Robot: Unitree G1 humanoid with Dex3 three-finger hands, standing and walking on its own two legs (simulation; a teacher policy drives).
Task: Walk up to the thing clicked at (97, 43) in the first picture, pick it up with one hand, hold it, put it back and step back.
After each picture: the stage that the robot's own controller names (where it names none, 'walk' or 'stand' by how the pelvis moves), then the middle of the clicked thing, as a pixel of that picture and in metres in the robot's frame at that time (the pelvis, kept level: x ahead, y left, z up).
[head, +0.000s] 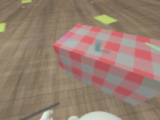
stand; (97, 46) +0.82 -0.05 -0.07
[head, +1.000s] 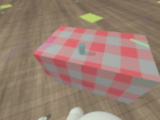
walk; (81, 49) +0.71 +0.15 -0.06
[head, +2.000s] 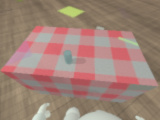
stand; (68, 57) +0.52 +0.22 -0.04
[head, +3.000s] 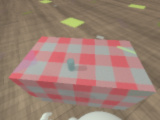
stand; (71, 65) +0.52 +0.20 -0.08
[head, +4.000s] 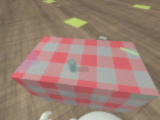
stand; (72, 65) +0.51 +0.19 -0.08
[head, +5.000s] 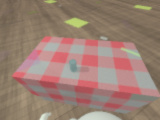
stand; (73, 65) +0.51 +0.18 -0.08
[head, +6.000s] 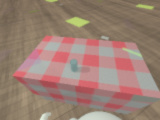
rise first; (74, 65) +0.51 +0.17 -0.08
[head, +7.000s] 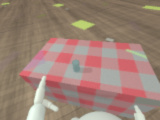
rise first; (76, 66) +0.51 +0.18 -0.07
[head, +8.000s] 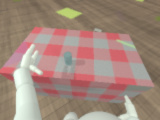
go down; (68, 58) +0.54 +0.17 -0.05
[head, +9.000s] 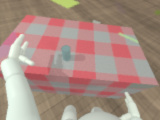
go down; (66, 53) +0.52 +0.17 -0.01
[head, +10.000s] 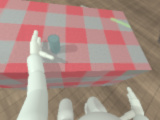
close in; (54, 44) +0.53 +0.19 +0.03
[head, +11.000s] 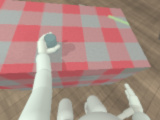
close; (51, 44) +0.54 +0.18 +0.04
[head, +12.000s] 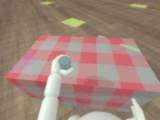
lift; (65, 66) +0.36 +0.17 +0.13
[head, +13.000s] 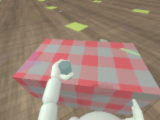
hold; (66, 70) +0.32 +0.17 +0.13
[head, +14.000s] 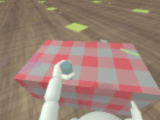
hold; (67, 71) +0.33 +0.16 +0.12
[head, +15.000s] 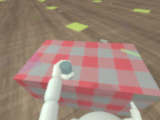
hold; (67, 70) +0.33 +0.17 +0.12
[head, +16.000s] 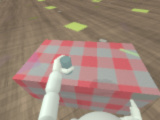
crouch; (66, 65) +0.36 +0.17 +0.13
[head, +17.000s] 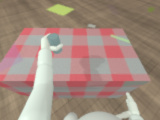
lower; (55, 44) +0.51 +0.20 +0.14
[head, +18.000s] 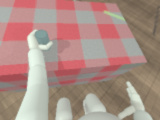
lower; (43, 41) +0.55 +0.20 +0.05
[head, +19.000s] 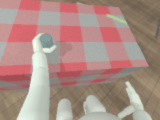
lower; (47, 44) +0.54 +0.20 +0.03
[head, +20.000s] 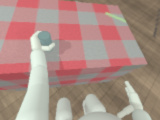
lower; (46, 42) +0.54 +0.20 +0.04
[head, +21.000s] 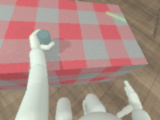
lower; (45, 41) +0.55 +0.20 +0.04
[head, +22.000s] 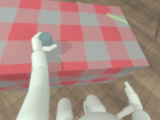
open; (47, 42) +0.54 +0.20 +0.04
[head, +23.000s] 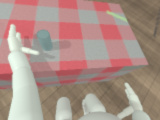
rise; (45, 41) +0.54 +0.21 +0.04
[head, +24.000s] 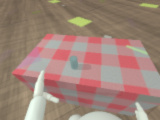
sink last; (74, 62) +0.51 +0.18 -0.03
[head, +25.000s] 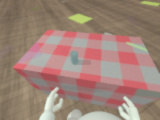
stand; (74, 58) +0.55 +0.18 -0.02
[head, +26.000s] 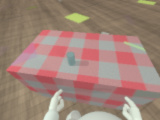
stand; (71, 59) +0.52 +0.19 -0.01
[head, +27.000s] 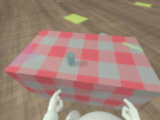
stand; (70, 59) +0.52 +0.19 -0.01
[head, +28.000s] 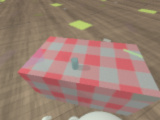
stand; (75, 63) +0.55 +0.18 -0.07
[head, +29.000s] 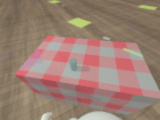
stand; (73, 64) +0.52 +0.18 -0.08
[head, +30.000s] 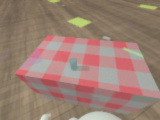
stand; (73, 64) +0.52 +0.18 -0.08
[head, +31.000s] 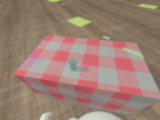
walk; (72, 64) +0.52 +0.19 -0.08
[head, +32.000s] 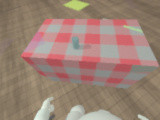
walk; (75, 43) +0.69 +0.20 -0.06
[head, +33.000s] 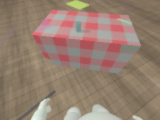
walk; (78, 26) +1.01 +0.20 -0.06
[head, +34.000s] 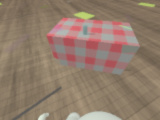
stand; (85, 30) +1.16 +0.16 -0.06
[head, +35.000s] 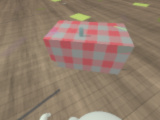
stand; (81, 32) +1.16 +0.17 -0.08
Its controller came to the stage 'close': yes
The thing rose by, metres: 0.21
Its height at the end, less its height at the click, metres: +0.00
